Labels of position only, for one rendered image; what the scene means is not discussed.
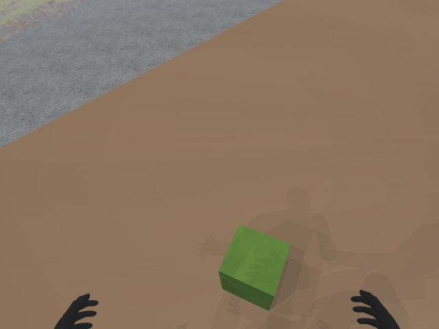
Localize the left robot hand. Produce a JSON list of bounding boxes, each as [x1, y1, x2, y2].
[[54, 293, 98, 329]]

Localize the right robot hand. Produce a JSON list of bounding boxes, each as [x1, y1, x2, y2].
[[351, 290, 400, 329]]

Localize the carton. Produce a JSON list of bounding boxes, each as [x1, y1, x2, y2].
[[219, 224, 290, 311]]

